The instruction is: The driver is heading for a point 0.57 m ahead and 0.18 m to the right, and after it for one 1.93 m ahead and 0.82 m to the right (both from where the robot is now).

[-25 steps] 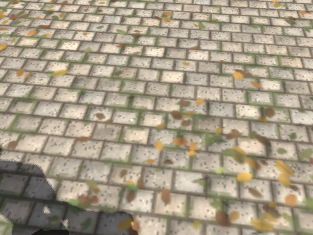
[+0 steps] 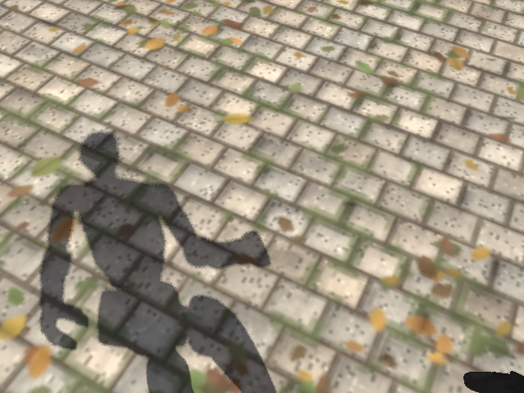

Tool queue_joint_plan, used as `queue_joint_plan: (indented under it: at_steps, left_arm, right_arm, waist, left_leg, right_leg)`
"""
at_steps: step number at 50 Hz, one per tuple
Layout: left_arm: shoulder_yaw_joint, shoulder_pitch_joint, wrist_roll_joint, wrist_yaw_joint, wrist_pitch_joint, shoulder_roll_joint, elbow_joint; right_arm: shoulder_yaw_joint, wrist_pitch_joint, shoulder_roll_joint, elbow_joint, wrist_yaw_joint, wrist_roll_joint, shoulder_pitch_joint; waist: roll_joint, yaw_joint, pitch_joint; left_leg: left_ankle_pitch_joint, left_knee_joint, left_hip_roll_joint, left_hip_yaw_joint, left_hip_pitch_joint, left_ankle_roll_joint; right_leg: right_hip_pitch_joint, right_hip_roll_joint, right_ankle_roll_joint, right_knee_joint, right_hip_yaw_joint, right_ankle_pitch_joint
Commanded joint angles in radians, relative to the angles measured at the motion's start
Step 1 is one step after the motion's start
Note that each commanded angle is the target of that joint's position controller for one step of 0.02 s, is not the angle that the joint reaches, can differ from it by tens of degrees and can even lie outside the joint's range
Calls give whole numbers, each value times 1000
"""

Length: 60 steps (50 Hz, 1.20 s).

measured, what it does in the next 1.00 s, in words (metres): walks ahead, turning right: right foot, then left foot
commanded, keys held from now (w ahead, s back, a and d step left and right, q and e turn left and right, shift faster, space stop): w+e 0.62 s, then e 0.38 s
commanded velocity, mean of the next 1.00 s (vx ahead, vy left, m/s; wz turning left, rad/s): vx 0.40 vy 0.00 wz -0.44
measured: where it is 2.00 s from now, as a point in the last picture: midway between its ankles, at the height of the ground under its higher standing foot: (337, 341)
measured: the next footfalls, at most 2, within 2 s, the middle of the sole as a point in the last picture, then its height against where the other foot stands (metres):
right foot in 0.48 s outside the picture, level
left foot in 0.90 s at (308, 290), level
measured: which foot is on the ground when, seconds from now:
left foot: down 0.00-0.46, up 0.48-0.88, down 0.90-1.00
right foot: up 0.00-0.46, down 0.48-0.90, up 0.92-1.00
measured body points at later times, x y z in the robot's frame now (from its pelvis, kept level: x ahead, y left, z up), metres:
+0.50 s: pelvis +0.28 -0.05 -0.01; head +0.32 -0.06 +0.44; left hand +0.53 +0.14 -0.10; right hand +0.25 -0.34 -0.13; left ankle +0.09 +0.09 -0.69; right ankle +0.37 -0.16 -0.72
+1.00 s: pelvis +0.52 -0.09 +0.00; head +0.56 -0.11 +0.45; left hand +0.77 +0.10 -0.10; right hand +0.57 -0.41 -0.07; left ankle +0.67 -0.06 -0.72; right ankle +0.38 -0.15 -0.66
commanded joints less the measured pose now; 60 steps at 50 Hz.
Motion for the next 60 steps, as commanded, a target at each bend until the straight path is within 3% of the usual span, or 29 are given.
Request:
queue_joint_plan:
  at_steps: [1, 3, 6, 9, 13, 18, 21, 23, 24, 25, 26, 27, 28, 29, 31, 34, 37, 40, 42, 44, 45, 46, 47, 48, 49, 50, 52, 54, 60]
  left_arm:
    - [18, -103, -4, -2, -41, 122, -114]
    - [25, -35, 3, -3, -10, 113, -84]
    - [21, -27, 4, 4, 25, 66, -72]
    - [22, -87, 10, 4, 25, 52, -88]
    - [8, -194, 16, -18, 14, 18, -119]
    - [-3, -314, 18, -51, 12, 6, -195]
    - [15, -267, 17, -65, 18, 41, -219]
    - [57, -46, 14, -53, 24, 118, -180]
    - [89, 111, 15, -33, 33, 192, -148]
    - [106, 106, 7, -24, 30, 289, -151]
    - [83, 136, 14, -24, 18, 214, -174]
    - [70, 102, 23, -23, 10, 166, -172]
    - [63, 38, 18, -22, 5, 142, -181]
    - [54, -29, 18, -21, 4, 111, -194]
    - [43, -81, 34, -13, 3, 86, -224]
    - [55, -92, 33, 7, 6, 131, -224]
    - [66, -64, 19, 30, 35, 153, -208]
    - [66, -17, 12, 41, 64, 147, -193]
    - [65, -22, 14, 47, 74, 134, -197]
    - [61, -76, 17, 52, 76, 117, -219]
    - [52, -81, 21, 50, 73, 85, -234]
    - [31, -54, 42, 49, 69, 25, -256]
    - [23, 144, 24, 40, 66, 16, -256]
    - [44, 180, 18, 38, 78, 123, -212]
    - [62, 70, 12, 41, 96, 173, -216]
    - [66, 16, 12, 49, 115, 168, -222]
    - [63, -14, 15, 53, 138, 134, -244]
    - [51, -6, 15, 53, 138, 86, -251]
    - [25, -73, 36, 37, 125, 44, -275]
  right_arm:
    - [-45, -27, -139, 16, -9, -8, 197]
    - [-32, -44, -95, 17, -8, -20, 131]
    - [-38, -73, -103, 52, -12, -25, 117]
    - [-39, -78, -103, 85, -26, -33, 135]
    - [-41, -74, -123, 113, -38, -25, 151]
    - [-53, -39, -151, 169, -45, -5, 228]
    - [-63, -13, -189, 166, -60, 2, 202]
    - [-64, 1, -207, 159, -71, 7, 172]
    - [-54, -8, -187, 146, -75, -1, 174]
    - [-6, -37, -31, 102, -52, -35, 290]
    - [-9, -80, -95, 95, -33, -6, 198]
    - [-22, -102, -142, 59, -23, 32, 95]
    - [-15, -114, -133, 48, -26, 26, 69]
    - [-21, -114, -136, 56, -33, -1, 61]
    - [-30, -91, -141, 60, -34, -18, 101]
    - [-19, -62, -100, 50, -44, -29, 85]
    - [-1, -58, -61, 37, -42, -31, 1]
    - [-6, -54, -79, 19, -31, -13, -69]
    - [-20, -55, -111, 17, -27, -13, -68]
    - [-33, -66, -132, 32, -26, -20, -3]
    - [-40, -74, -153, 38, -31, -33, 43]
    - [-47, -72, -204, 32, -43, -51, 107]
    - [-50, -51, -224, 45, -41, -64, 123]
    - [-43, -36, -166, 26, -41, -30, 78]
    - [-26, -23, -106, 6, -48, -25, 44]
    - [-17, -8, -91, 4, -50, -31, 10]
    - [-19, 9, -111, 11, -56, -37, -39]
    - [-24, 12, -113, 23, -62, -41, -36]
    - [-33, 25, -141, 60, -56, -21, -25]
  waist:
    - [63, -114, -173]
    - [91, -50, -133]
    - [63, -28, -76]
    - [56, -44, -36]
    - [49, -88, 0]
    - [41, -131, 37]
    - [97, -76, -36]
    - [104, 56, -162]
    - [27, 131, -252]
    - [-245, 8, -336]
    - [-135, 80, -466]
    - [-91, 97, -329]
    - [-9, 52, -226]
    - [28, 8, -155]
    - [-5, -50, -126]
    - [-5, -69, -76]
    - [-58, -33, -113]
    - [-92, 2, -148]
    - [-104, -11, -154]
    - [-119, -61, -158]
    - [-91, -81, -199]
    - [68, -85, -306]
    - [333, 8, -425]
    - [231, 1, -404]
    - [147, -39, -299]
    - [93, -38, -244]
    - [129, -21, -144]
    - [159, -23, -140]
    - [144, -51, -198]
  left_leg:
    - [110, -325, 316, -416, 512, 189]
    - [176, -399, 277, -296, 363, 167]
    - [233, -479, 268, -171, 289, 162]
    - [275, -499, 243, -61, 323, 130]
    - [282, -519, 229, 50, 358, 89]
    - [425, -440, 294, 93, 561, 78]
    - [871, -271, 301, 133, 616, 44]
    - [1009, 40, 266, 162, 535, 4]
    - [743, 322, 221, 162, 317, -38]
    - [-286, 697, 2, 90, -166, -110]
    - [-394, 813, -29, -148, -286, -93]
    - [-305, 787, 28, -169, -361, -69]
    - [-221, 692, 71, -158, -341, -57]
    - [-183, 602, 100, -147, -287, -63]
    - [-145, 524, 124, -150, -173, -86]
    - [-98, 351, 99, -95, -121, -145]
    - [143, 104, 24, -61, -2, -165]
    - [244, -45, -23, -85, 43, -162]
    - [215, -109, -23, -126, 57, -144]
    - [246, -190, -3, -135, 121, -108]
    - [371, -236, 56, -154, 237, -71]
    - [708, -193, 262, -328, 461, 0]
    - [797, -199, 496, -668, 668, 206]
    - [527, -222, 488, -704, 603, 217]
    - [376, -235, 408, -540, 516, 170]
    - [255, -262, 350, -446, 420, 136]
    - [170, -327, 278, -310, 239, 125]
    - [199, -354, 251, -221, 215, 137]
    - [246, -349, 289, -161, 235, 179]
  right_leg:
    - [-494, -68, -27, 140, 101, 97]
    - [-377, -94, -15, 85, 122, 184]
    - [-388, -83, 12, 18, 140, 273]
    - [-464, -60, 26, -121, 163, 440]
    - [-435, -38, 13, -350, 90, 619]
    - [-521, -16, -36, -476, 25, 506]
    - [-390, 62, -91, -484, -61, 347]
    - [-77, 138, -151, -532, -83, 339]
    - [226, 68, -205, -577, 71, 379]
    - [592, -201, -402, -628, 631, 259]
    - [674, -262, -442, -773, 875, 168]
    - [590, -235, -385, -804, 727, 214]
    - [436, -193, -350, -808, 608, 297]
    - [294, -156, -328, -819, 519, 412]
    - [141, -115, -327, -860, 442, 546]
    - [-15, -72, -307, -850, 308, 881]
    - [-83, 23, -223, -789, 208, 903]
    - [-34, 17, -178, -733, 277, 743]
    - [22, -4, -161, -670, 361, 660]
    - [46, 5, -129, -569, 411, 611]
    - [23, 57, -92, -457, 389, 551]
    - [-102, 140, -42, -203, 289, 197]
    - [-318, 227, 5, 21, 227, -277]
    - [-366, 133, 37, 142, 232, -202]
    - [-398, 104, 60, 187, 194, -123]
    - [-395, 81, 71, 180, 167, -64]
    - [-340, 54, 79, 137, 126, 12]
    - [-300, 55, 80, 53, 84, 42]
    - [-149, 31, 52, -244, 62, 84]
